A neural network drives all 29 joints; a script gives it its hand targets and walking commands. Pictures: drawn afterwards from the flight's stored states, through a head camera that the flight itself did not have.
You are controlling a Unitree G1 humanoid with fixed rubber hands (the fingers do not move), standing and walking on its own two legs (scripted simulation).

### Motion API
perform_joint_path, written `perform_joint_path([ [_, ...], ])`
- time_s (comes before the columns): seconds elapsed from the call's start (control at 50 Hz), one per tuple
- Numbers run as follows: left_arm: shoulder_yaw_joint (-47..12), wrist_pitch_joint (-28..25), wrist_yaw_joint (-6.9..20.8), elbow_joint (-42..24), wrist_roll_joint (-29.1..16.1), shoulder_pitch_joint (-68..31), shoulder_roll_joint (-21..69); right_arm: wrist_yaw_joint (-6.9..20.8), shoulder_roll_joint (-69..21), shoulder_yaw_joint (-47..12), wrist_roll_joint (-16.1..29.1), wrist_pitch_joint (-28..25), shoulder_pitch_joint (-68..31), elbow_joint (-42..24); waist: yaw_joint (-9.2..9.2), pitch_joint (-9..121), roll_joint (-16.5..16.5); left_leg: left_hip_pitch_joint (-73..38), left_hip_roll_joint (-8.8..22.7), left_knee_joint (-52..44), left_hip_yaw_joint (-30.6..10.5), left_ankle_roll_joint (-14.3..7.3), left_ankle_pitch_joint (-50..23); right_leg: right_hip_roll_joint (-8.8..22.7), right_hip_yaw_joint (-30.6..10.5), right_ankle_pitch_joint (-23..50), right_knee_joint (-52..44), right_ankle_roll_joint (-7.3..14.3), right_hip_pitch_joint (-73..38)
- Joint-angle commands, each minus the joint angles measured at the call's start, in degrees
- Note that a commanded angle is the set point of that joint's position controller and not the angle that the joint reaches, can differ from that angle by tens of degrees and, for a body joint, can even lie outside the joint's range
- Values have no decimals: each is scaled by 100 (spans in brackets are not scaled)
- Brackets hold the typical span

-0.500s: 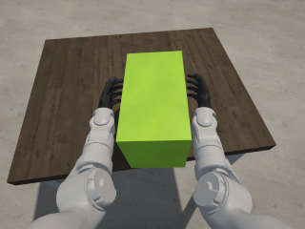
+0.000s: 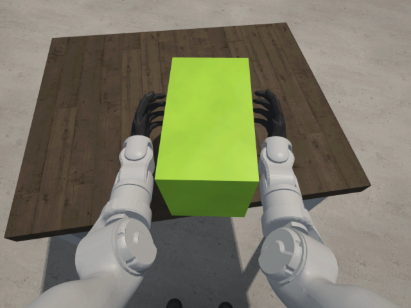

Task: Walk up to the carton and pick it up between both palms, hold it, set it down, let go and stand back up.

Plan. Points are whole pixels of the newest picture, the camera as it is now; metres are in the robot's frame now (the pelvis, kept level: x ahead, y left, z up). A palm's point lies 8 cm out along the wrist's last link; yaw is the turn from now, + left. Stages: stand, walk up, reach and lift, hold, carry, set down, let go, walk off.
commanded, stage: set down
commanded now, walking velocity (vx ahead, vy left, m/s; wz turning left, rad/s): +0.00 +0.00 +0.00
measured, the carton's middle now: (209, 138) +0.45 -0.02 -0.01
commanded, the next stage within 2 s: none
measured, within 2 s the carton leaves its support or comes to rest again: rests again in 0.46 s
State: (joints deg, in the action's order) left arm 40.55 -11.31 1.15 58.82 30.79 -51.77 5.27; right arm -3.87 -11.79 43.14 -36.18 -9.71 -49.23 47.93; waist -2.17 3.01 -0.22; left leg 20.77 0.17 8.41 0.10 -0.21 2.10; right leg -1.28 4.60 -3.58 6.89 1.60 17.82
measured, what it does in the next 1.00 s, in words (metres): stands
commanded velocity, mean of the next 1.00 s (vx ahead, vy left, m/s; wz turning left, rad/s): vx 0.00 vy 0.00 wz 0.00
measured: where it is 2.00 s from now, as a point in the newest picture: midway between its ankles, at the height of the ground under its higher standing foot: outside the picture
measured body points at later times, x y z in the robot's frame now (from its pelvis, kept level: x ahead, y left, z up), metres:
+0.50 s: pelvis +0.00 +0.00 +0.00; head +0.12 +0.01 +0.43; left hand +0.46 +0.12 +0.03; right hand +0.44 -0.15 +0.04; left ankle +0.00 +0.12 -0.75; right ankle -0.02 -0.09 -0.75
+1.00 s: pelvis -0.01 +0.02 -0.02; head +0.10 +0.02 +0.42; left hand +0.48 +0.16 +0.04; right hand +0.46 -0.17 +0.04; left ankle +0.00 +0.12 -0.75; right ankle -0.02 -0.09 -0.75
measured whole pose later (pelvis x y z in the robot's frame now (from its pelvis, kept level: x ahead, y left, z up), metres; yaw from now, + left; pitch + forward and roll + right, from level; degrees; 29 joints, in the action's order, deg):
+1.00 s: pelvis -0.01 +0.02 -0.02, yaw -3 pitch +28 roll -2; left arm 8.5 -14.3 -6.1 79.9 -1.3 -60.2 -10.7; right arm -6.7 7.1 15.2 -0.3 -11.8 -58.4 75.5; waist -0.9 16.8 -1.3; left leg 42.5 1.5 21.8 1.7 -0.8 6.9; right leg -2.1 2.9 -3.9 13.3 0.8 37.0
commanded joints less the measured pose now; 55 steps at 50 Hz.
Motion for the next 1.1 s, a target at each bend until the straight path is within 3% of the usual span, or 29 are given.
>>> perform_joint_path([
  [0.0, -268, 278, 429, -565, 571, -2014, 1292, 609, -1689, -509, -770, 290, -1872, -716, 71, 2339, 5, -1201, -77, -27, -114, 95, -240, 58, 195, 855, 135, -421, -1285],
  [0.08, -632, 259, 416, -831, 454, -1898, 1442, 693, -1676, -691, -622, 70, -1847, -943, 56, 2414, -114, -1603, -11, 34, -166, 211, -649, 29, 258, 1419, 88, -429, -1022],
  [0.18, -764, 125, 381, -907, 426, -1873, 1475, 651, -1773, -886, -506, -49, -1782, -876, 90, 2440, -90, -1113, -65, 37, -174, 59, -879, 88, 188, 2122, 308, -478, -1470],
  [0.34, -789, 66, 284, -817, 214, -1786, 905, 562, -1204, -944, -295, 3, -1724, -802, 138, 2669, -12, -955, -92, 34, -112, 6, -921, 59, 75, 2374, 476, -479, -1499],
  [0.4, -835, -119, 20, -688, -175, -1843, -56, 337, -242, -1116, 275, -22, -1843, -714, 207, 3062, -1, -753, -93, 111, -7, -45, -1017, 38, -70, 2572, 611, -409, -1360],
  [0.48, -1600, -396, -467, -201, -1357, -2463, -965, -176, 397, -1812, 1706, -102, -2338, -27, 274, 4047, -87, 57, -51, 379, 140, -264, -1017, 70, -418, 2876, 1096, -310, -1211],
  [0.52, -1655, -459, -586, 97, -1584, -2553, -1257, -292, 589, -1989, 1958, -154, -2380, 367, 263, 4543, -28, 604, -67, 421, 188, -388, -1025, 124, -499, 3223, 1371, -370, -1493],
  [0.58, -1471, -574, -639, 467, -1618, -2644, -1647, -382, 834, -1929, 1976, -255, -2545, 685, 230, 4978, 72, 1057, -85, 487, 165, -464, -1152, 158, -549, 3664, 1599, -421, -1798],
  [0.7, -1792, -586, -667, 944, -1918, -2850, -1896, -411, 1424, -1892, 2177, -351, -2712, 1093, 96, 4928, -141, -1, 25, 1020, 15, -135, -1672, -34, -420, 3316, 1333, -255, -588],
  [0.78, -2469, -488, -691, 1168, -2464, -2869, -1894, -361, 1916, -2279, 2766, -366, -2775, 1456, 17, 4954, -406, -792, 168, 1508, -111, 159, -2346, -126, -323, 2755, 1066, -149, 340],
  [0.86, -3075, -471, -706, 1318, -3019, -2969, -1967, -319, 2415, -2692, 3391, -432, -2955, 1824, -20, 4973, -549, -1186, 287, 1865, -201, 318, -2867, -150, -280, 2332, 973, -134, 979],
  [0.94, -3456, -562, -753, 1210, -3434, -3403, -2100, -273, 2836, -2971, 3815, -501, -3371, 1861, 37, 5297, -603, -1611, 315, 2082, -185, 405, -3194, -162, -234, 2088, 917, -149, 1431],
  [0.96, -3379, -544, -747, 1141, -3445, -3366, -2171, -229, 2817, -3060, 3852, -462, -3357, 1857, 112, 5494, -434, -1636, 174, 1976, -150, 454, -3130, -140, -350, 2131, 1078, -232, 1494],
  [1.08, -3457, -408, -713, 954, -3680, -3672, -2448, -35, 2994, -3584, 4397, -208, -3804, 2022, 324, 5605, -238, -1451, 84, 1844, -57, 336, -2649, -151, -358, 2163, 1361, -466, 1415],
])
